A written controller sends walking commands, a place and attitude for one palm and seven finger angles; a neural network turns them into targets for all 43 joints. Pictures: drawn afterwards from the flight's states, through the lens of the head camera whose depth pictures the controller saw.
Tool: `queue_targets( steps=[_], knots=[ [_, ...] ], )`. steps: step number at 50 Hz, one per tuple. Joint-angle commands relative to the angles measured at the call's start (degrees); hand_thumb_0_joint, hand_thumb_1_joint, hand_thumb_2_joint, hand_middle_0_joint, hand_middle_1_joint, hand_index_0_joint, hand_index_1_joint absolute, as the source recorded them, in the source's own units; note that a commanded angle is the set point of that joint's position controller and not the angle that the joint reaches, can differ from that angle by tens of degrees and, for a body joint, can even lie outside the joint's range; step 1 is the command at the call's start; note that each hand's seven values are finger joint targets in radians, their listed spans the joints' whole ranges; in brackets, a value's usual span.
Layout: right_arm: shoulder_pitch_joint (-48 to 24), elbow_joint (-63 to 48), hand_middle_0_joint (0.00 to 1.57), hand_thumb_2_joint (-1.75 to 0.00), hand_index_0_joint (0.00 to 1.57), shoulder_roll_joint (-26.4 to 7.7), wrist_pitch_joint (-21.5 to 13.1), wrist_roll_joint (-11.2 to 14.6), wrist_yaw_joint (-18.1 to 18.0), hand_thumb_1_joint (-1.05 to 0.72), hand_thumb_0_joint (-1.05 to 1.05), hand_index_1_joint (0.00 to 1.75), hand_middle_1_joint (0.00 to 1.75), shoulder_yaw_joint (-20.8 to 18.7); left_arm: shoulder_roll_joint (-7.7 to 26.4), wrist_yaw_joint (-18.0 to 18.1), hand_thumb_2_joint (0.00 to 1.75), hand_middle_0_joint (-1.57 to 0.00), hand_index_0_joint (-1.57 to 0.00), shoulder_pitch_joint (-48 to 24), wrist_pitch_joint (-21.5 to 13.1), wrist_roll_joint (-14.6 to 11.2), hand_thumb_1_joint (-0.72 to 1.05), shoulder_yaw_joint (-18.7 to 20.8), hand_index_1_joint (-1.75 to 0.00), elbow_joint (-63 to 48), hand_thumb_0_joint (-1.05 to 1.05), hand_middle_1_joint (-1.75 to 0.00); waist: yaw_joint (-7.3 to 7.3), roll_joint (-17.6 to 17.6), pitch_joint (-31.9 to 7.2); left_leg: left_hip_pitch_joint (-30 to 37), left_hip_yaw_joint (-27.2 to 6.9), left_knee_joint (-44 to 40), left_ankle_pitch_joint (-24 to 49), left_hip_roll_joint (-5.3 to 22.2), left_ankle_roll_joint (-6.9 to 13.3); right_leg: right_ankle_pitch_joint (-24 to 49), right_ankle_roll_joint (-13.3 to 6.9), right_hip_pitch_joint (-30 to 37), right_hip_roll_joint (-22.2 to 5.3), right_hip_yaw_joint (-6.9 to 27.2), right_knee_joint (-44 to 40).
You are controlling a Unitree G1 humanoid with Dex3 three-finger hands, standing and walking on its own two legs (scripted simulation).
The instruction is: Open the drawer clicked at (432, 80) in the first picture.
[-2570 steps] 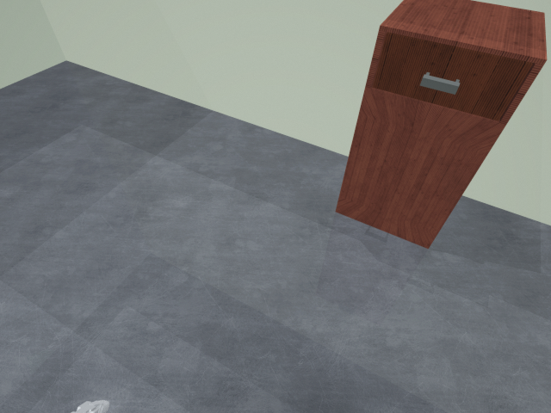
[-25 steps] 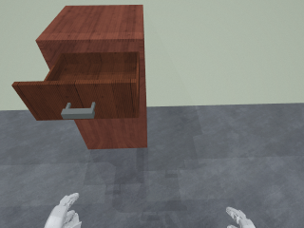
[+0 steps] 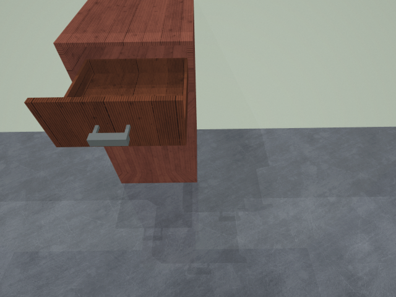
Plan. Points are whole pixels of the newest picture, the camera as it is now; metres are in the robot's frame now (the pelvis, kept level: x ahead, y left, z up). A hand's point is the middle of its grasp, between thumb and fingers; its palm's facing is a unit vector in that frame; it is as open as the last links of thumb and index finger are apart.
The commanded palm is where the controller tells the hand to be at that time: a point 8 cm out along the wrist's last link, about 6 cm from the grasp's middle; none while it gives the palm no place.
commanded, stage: let the arm hang, fingers relaxed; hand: left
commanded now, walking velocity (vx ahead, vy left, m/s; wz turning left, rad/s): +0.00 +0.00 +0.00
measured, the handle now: (110, 133) +0.51 +0.28 -0.01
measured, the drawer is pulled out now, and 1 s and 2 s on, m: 0.28 0.28 0.28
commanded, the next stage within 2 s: look to check the result in 0.40 s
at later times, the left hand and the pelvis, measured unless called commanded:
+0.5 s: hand out of the picture +0.03 +0.17 -0.17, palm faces +0.00 -0.98 -0.22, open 7.4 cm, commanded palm none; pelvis +0.01 -0.02 +0.00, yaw +0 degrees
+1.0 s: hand out of the picture +0.03 +0.16 -0.17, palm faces +0.01 -0.97 -0.24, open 7.4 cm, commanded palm none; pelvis +0.02 -0.03 +0.00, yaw +0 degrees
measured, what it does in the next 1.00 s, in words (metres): stands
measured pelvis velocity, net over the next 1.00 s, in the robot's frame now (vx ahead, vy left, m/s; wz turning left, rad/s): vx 0.02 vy -0.03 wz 0.00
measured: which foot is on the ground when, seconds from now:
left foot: down 0.00-1.00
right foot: down 0.00-1.00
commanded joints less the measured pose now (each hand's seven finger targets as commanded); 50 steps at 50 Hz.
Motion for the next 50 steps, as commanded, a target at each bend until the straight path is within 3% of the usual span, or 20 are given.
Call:
queue_targets(
  steps=[1,5,13,22,34,44,50],
  knots=[
    [3.43,-0.58,0.20,-0.90,0.20,-5.90,-1.21,-0.10,-0.68,-0.90,0.00,0.30,0.30,-1.36,5.56,0.70,0.90,-0.20,-0.20,1.15,-1.34,-0.21,0.90,0.94,-0.30,-1.44,0.00,-0.30,-0.28,-2.34,2.03,-1.92,-6.52,-6.98,-2.80,6.42,0.79,-3.83,-1.71,-1.57,-4.50,5.60,-5.18],
    [2.87,-0.09,0.20,-0.90,0.20,-5.46,-1.17,-0.04,-0.63,-0.90,0.00,0.30,0.30,-1.44,5.53,0.83,0.90,-0.20,-0.20,1.15,-1.57,-0.18,0.90,1.09,-0.30,-1.16,0.00,-0.30,-0.11,-2.74,2.18,-1.27,-5.73,-6.30,-1.59,6.01,0.63,-4.16,-1.76,-1.83,-4.61,6.04,-5.93],
    [2.23,0.34,0.20,-0.90,0.20,-4.74,-1.51,-0.27,-0.67,-0.90,0.00,0.30,0.30,-1.40,5.27,0.75,0.90,-0.20,-0.20,-1.05,-1.84,-0.23,0.90,1.54,-0.30,-1.50,0.00,-0.30,-0.21,0.03,1.74,-1.70,-5.45,-6.32,0.04,5.83,0.07,-2.58,-1.84,-0.56,-4.84,6.32,-5.88],
    [1.53,0.41,0.20,-0.90,0.20,-5.48,-1.73,-0.21,-0.93,-0.90,0.00,0.30,0.30,-1.63,5.54,0.74,0.90,-0.20,-0.20,-2.28,-2.24,-0.37,0.90,1.86,-0.30,-1.60,0.00,-0.30,-0.27,-0.74,-0.07,-0.04,-5.17,-5.57,4.32,6.29,-0.11,2.57,-2.08,1.71,-5.17,6.35,-6.03],
    [0.32,0.70,0.20,-0.90,0.20,-6.49,-1.35,-0.26,-0.94,-0.90,0.00,0.30,0.30,-1.75,6.48,0.71,0.90,-0.20,-0.20,-2.85,-2.25,-0.43,0.90,1.91,-0.30,-1.04,0.00,-0.30,-0.43,-1.33,0.77,1.19,-4.86,-5.64,3.16,6.31,-0.39,-0.04,-2.23,0.80,-5.31,6.79,-7.85],
    [-0.86,0.61,0.20,-0.90,0.20,-7.26,-1.45,-0.23,-0.99,-0.90,0.00,0.30,0.30,-1.80,7.01,0.76,0.90,-0.20,-0.20,-3.29,-2.55,-0.46,0.90,2.03,-0.30,-1.00,0.00,-0.30,-0.44,-1.34,-0.18,2.28,-4.63,-5.69,5.20,6.68,-0.60,4.65,-2.20,2.11,-5.42,6.64,-7.64],
    [-1.16,0.45,0.20,-0.90,0.20,-7.29,-1.34,-0.24,-0.93,-0.90,0.00,0.30,0.30,-1.90,7.21,0.80,0.90,-0.20,-0.20,-3.41,-2.62,-0.39,0.90,2.17,-0.30,-1.15,0.00,-0.30,-0.41,-1.30,-0.19,2.71,-4.48,-5.84,4.56,6.79,-0.61,3.51,-2.14,2.12,-5.28,6.88,-8.41]
  ],
)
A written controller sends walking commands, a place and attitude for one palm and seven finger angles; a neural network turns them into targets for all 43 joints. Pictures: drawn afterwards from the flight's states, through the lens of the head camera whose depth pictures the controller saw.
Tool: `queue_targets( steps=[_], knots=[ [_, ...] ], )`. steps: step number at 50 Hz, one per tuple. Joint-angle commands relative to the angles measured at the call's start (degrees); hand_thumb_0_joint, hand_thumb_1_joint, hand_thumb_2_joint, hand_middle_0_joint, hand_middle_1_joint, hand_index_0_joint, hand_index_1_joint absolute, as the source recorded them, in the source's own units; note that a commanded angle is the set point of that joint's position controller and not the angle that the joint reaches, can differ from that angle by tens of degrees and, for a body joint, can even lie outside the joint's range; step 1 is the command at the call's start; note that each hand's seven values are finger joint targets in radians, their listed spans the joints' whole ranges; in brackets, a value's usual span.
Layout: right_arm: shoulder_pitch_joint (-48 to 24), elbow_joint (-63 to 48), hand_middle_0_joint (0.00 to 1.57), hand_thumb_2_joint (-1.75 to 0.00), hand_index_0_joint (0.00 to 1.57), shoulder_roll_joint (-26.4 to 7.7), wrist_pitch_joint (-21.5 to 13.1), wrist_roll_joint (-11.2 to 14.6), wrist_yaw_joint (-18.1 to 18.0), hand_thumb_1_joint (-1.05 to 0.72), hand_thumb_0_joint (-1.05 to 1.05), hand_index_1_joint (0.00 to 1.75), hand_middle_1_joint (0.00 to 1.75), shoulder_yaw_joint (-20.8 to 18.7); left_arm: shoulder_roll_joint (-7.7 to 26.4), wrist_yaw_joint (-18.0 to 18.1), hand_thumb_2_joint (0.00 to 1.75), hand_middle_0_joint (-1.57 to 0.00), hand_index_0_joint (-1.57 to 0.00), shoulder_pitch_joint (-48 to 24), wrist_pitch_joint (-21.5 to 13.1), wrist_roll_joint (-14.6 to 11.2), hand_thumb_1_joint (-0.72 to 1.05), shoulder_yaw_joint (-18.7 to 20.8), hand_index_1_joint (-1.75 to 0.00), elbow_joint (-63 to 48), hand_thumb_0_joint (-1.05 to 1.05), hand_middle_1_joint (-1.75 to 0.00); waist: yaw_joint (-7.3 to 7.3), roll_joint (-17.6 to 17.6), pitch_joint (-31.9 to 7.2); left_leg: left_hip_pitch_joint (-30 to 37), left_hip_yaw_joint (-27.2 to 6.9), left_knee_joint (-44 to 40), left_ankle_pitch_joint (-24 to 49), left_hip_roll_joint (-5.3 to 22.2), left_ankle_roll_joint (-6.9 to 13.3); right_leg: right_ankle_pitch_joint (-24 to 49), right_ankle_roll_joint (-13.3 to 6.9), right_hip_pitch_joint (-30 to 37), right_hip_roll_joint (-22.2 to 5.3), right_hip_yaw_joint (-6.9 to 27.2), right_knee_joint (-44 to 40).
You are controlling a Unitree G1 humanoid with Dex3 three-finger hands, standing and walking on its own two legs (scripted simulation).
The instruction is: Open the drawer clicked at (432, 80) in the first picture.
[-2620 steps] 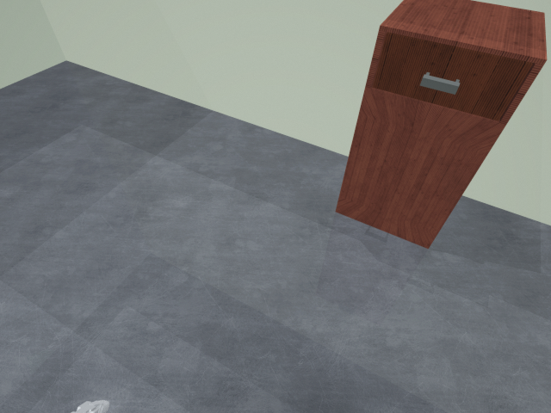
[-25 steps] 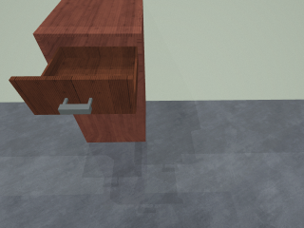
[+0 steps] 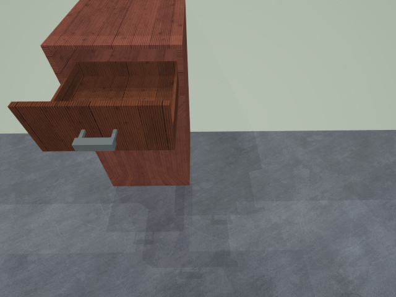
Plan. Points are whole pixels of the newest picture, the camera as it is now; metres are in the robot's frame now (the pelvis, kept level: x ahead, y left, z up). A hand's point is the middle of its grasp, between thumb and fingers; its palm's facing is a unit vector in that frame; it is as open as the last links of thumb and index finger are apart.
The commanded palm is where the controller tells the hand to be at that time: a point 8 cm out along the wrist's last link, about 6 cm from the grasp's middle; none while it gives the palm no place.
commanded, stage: look to check the result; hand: left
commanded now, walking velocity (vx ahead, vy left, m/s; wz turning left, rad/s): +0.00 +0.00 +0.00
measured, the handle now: (96, 138) +0.50 +0.31 -0.01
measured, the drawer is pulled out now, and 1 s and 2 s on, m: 0.28 0.28 0.28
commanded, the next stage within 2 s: stand and wait in 0.02 s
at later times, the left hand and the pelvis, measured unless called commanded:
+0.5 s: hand out of the picture +0.04 +0.20 -0.17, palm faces +0.00 -0.97 -0.26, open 7.4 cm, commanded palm none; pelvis +0.01 +0.00 +0.00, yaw +0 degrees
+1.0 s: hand out of the picture +0.06 +0.21 -0.17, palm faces -0.01 -0.96 -0.28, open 7.4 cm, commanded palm none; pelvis +0.01 +0.00 +0.00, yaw +0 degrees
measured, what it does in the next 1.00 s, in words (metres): stands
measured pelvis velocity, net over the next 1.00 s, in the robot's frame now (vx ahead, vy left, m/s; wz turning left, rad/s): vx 0.01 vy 0.00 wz -0.01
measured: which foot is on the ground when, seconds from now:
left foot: down 0.00-1.00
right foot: down 0.00-1.00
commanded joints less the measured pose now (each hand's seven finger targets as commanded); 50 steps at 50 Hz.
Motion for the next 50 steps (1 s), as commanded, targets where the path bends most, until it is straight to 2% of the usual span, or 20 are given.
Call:
queue_targets(
  steps=[1,10,14,20,23,32,36,40,46,50],
  knots=[
    [3.21,-1.17,0.20,-0.90,0.20,-6.75,-0.73,-0.07,-0.60,-0.90,0.00,0.30,0.30,-1.30,8.35,0.74,0.90,-0.20,-0.20,2.13,-0.96,-0.24,0.90,1.43,-0.30,-1.71,0.00,-0.30,-0.17,-0.40,0.16,-0.66,-3.54,-3.22,4.58,4.46,1.92,4.06,0.22,-1.11,-7.70,7.76,-5.45],
    [2.65,-1.44,0.20,-0.90,0.20,-7.47,-0.93,-0.07,-0.76,-0.90,0.00,0.30,0.30,-1.43,8.74,0.78,0.90,-0.20,-0.20,1.78,-1.17,-0.31,0.90,1.79,-0.30,-2.09,0.00,-0.30,0.11,-0.39,-1.10,0.20,-3.48,-3.33,6.56,4.87,1.88,8.45,0.13,0.65,-7.68,7.61,-4.99],
    [2.35,-1.21,0.20,-0.90,0.20,-7.81,-0.95,-0.06,-0.69,-0.90,0.00,0.30,0.30,-1.38,9.26,0.68,0.90,-0.20,-0.20,1.00,-1.06,-0.35,0.90,1.86,-0.30,-2.18,0.00,-0.30,0.09,-0.12,-0.26,-0.47,-3.57,-3.91,5.62,4.72,1.71,6.60,0.16,0.40,-7.85,7.68,-5.37],
    [2.13,-1.50,0.20,-0.90,0.20,-8.03,-0.93,-0.09,-0.66,-0.90,0.00,0.30,0.30,-1.47,9.34,0.66,0.90,-0.20,-0.20,0.91,-1.14,-0.29,0.90,1.91,-0.30,-2.31,0.00,-0.30,0.08,0.15,-0.98,0.35,-3.73,-3.86,5.62,4.92,1.79,5.92,0.12,0.45,-7.74,7.72,-5.70],
    [1.81,-1.36,0.20,-0.90,0.20,-8.56,-1.01,-0.05,-0.62,-0.90,0.00,0.30,0.30,-1.46,9.98,0.61,0.90,-0.20,-0.20,0.36,-1.16,-0.34,0.90,1.95,-0.30,-2.38,0.00,-0.30,0.03,-0.80,-1.23,0.38,-3.80,-3.99,6.30,4.88,1.70,7.19,0.21,0.77,-7.83,7.77,-5.40],
    [1.17,-1.52,0.20,-0.90,0.20,-9.61,-1.17,-0.01,-0.71,-0.90,0.00,0.30,0.30,-1.57,10.83,0.70,0.90,-0.20,-0.20,-0.35,-1.39,-0.33,0.90,2.14,-0.30,-2.54,0.00,-0.30,-0.06,-0.21,-2.51,1.23,-3.70,-3.92,8.91,5.22,1.66,12.17,0.17,2.22,-8.09,7.60,-4.70],
    [0.75,-1.57,0.20,-0.90,0.20,-9.61,-1.13,-0.03,-0.67,-0.90,0.00,0.30,0.30,-1.60,10.72,0.66,0.90,-0.20,-0.20,-0.48,-1.28,-0.28,0.90,2.03,-0.30,-2.43,0.00,-0.30,-0.09,0.06,-1.49,1.11,-3.78,-4.30,8.00,5.22,1.67,10.26,0.27,1.53,-8.01,7.52,-5.18],
    [0.46,-1.81,0.20,-0.90,0.20,-10.05,-1.08,-0.02,-0.64,-0.90,0.00,0.30,0.30,-1.64,11.16,0.66,0.90,-0.20,-0.20,-0.61,-1.40,-0.25,0.90,2.14,-0.30,-2.63,0.00,-0.30,0.02,-1.15,-1.98,1.61,-3.86,-4.34,8.00,5.35,1.74,10.51,0.29,1.80,-7.94,7.49,-5.36],
    [-0.49,-1.87,0.20,-0.90,0.20,-10.73,-1.17,-0.02,-0.53,-0.90,0.00,0.30,0.30,-1.72,11.89,0.59,0.90,-0.20,-0.20,-1.34,-1.48,-0.24,0.90,2.16,-0.30,-2.79,0.00,-0.30,-0.10,0.24,-2.49,2.00,-3.75,-4.46,8.08,5.32,1.65,10.85,0.32,1.97,-8.28,7.96,-5.58],
    [-0.84,-2.15,0.20,-0.90,0.20,-11.18,-1.23,-0.01,-0.56,-0.90,0.00,0.30,0.30,-1.77,12.11,0.57,0.90,-0.20,-0.20,-1.61,-1.58,-0.21,0.90,2.34,-0.30,-2.98,0.00,-0.30,-0.04,-0.56,-2.62,2.23,-3.86,-4.54,8.65,5.52,1.68,11.50,0.26,2.16,-8.07,7.80,-5.56]
  ],
)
